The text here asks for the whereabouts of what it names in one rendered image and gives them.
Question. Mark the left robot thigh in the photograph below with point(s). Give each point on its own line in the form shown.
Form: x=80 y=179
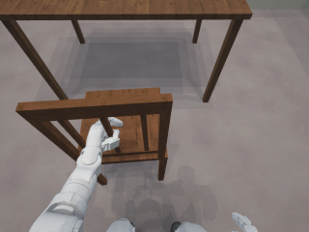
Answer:
x=121 y=226

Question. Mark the chair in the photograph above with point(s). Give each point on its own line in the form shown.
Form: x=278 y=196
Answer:
x=145 y=114

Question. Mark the robot left forearm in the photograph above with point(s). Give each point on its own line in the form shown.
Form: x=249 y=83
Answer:
x=77 y=191

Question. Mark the left robot hand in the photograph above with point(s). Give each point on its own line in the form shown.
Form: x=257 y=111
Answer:
x=97 y=136

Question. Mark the right robot foot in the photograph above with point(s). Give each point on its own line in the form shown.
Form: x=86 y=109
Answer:
x=175 y=226

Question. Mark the table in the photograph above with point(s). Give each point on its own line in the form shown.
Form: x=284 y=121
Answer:
x=12 y=10

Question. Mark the right robot hand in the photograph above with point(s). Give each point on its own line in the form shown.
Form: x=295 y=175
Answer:
x=244 y=223

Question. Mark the left robot upper arm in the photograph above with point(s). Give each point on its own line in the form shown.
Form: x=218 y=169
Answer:
x=54 y=222

